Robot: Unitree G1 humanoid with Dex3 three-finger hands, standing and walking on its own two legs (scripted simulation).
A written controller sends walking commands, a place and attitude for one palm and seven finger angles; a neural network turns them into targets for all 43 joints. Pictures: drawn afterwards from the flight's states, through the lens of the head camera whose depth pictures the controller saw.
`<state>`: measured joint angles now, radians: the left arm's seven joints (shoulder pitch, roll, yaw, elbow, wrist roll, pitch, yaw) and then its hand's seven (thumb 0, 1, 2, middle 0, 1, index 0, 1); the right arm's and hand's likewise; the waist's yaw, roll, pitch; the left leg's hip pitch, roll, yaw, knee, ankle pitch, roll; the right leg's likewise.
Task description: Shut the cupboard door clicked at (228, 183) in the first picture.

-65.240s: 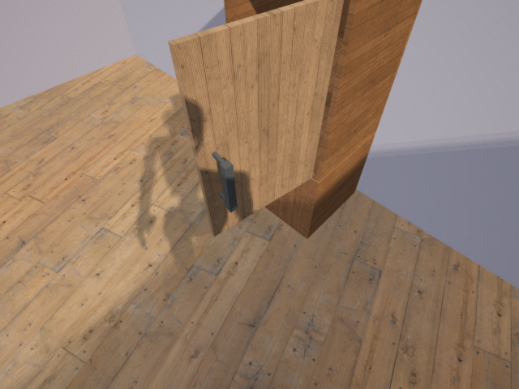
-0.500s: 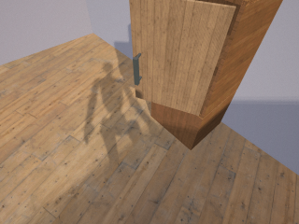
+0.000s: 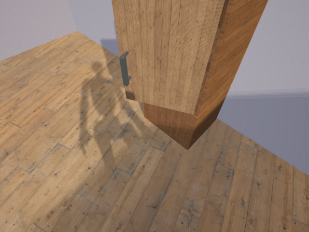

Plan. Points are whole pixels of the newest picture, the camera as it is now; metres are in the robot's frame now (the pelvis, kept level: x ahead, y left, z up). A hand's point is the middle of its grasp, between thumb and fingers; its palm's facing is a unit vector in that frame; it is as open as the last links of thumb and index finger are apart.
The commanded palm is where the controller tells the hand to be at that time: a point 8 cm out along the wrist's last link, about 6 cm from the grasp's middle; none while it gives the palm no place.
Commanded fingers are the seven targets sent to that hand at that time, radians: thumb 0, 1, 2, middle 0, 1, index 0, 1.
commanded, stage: turn to face it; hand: left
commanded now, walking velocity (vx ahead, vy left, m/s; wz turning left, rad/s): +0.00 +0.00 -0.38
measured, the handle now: (126, 69) +0.82 +0.19 -0.10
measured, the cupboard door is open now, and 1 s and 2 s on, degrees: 26 26 26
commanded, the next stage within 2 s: take the last steps up to it in 0.44 s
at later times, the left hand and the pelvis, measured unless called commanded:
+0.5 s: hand out of the picture +0.04 +0.21 -0.19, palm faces -0.08 -0.97 -0.22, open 7.4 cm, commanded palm none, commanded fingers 0.00 0.90 0.90 -0.20 -0.30 -0.20 -0.30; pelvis -0.03 +0.02 -0.01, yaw -8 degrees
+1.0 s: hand out of the picture +0.03 +0.21 -0.19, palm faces -0.05 -0.99 -0.16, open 7.4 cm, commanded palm none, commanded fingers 0.00 0.90 0.90 -0.20 -0.30 -0.20 -0.30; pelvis +0.03 +0.04 -0.01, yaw -7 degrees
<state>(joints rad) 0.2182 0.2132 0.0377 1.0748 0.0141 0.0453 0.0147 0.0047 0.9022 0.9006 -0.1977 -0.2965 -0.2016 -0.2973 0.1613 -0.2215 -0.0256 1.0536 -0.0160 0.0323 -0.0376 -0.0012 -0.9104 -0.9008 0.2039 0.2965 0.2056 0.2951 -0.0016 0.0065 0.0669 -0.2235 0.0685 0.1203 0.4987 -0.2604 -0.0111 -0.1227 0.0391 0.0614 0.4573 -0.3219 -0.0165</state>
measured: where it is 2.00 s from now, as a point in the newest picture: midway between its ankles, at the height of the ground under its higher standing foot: (147, 218)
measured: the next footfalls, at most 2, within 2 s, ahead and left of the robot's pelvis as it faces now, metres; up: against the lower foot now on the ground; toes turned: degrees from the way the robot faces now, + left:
left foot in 0.46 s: +0.02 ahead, +0.14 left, +0.00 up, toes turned -6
left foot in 0.98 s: +0.12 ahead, +0.15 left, +0.00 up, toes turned -2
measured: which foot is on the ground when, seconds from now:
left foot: down 0.00-0.22, up 0.24-0.44, down 0.46-0.70, up 0.72-0.96, down 0.98-1.00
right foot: down 0.00-0.98, up 1.00-1.00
